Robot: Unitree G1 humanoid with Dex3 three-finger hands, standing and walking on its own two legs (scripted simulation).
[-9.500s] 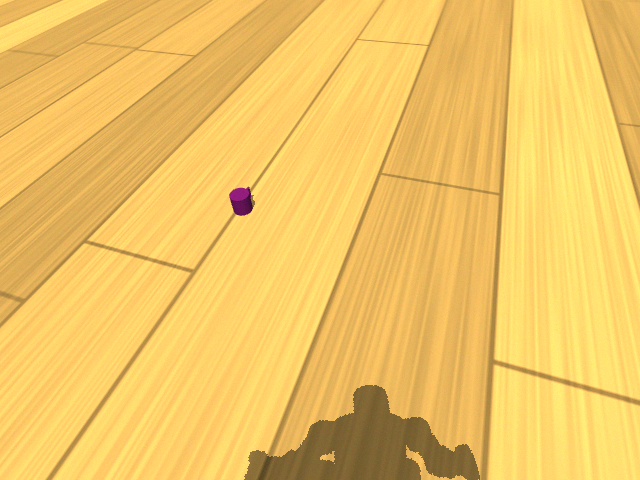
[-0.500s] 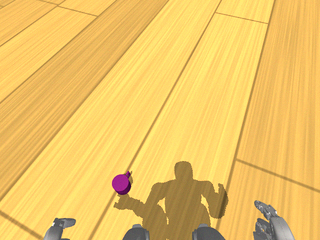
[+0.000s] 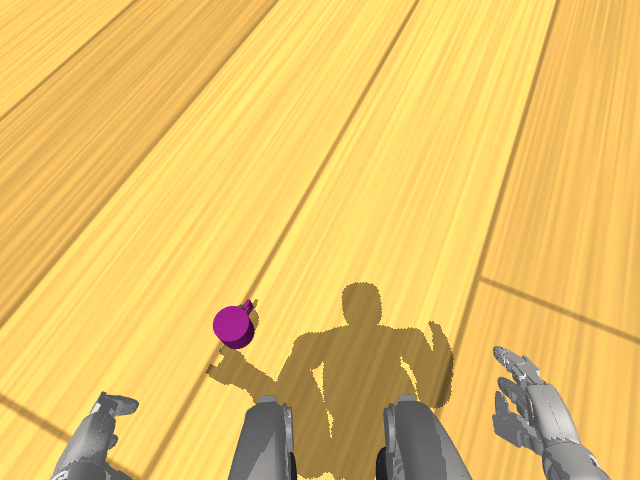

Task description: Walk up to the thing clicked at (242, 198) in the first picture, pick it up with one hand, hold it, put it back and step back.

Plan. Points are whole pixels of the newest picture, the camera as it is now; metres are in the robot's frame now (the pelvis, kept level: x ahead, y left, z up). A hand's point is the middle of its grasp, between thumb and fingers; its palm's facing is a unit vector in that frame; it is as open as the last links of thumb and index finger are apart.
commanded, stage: rise first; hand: left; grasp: from above
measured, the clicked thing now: (238, 322) +0.47 +0.24 -0.58
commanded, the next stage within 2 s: approach in 1.68 s
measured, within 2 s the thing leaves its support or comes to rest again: neither
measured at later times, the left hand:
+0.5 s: hand (168, 375) +0.30 +0.31 -0.33, palm faces -0.47 -0.29 -0.83, open 14.0 cm
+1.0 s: hand (183, 352) +0.36 +0.32 -0.40, palm faces -0.46 -0.06 -0.89, open 14.2 cm
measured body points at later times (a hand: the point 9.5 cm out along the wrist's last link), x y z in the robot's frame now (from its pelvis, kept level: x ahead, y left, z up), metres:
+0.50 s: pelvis -0.07 +0.00 -0.20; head +0.15 +0.01 +0.20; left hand +0.33 +0.33 -0.28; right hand +0.06 -0.28 -0.33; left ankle +0.03 +0.12 -0.59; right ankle +0.02 -0.13 -0.59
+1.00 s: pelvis -0.07 +0.00 -0.26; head +0.15 +0.05 +0.12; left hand +0.38 +0.32 -0.35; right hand +0.00 -0.29 -0.38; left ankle +0.03 +0.12 -0.59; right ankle +0.02 -0.13 -0.59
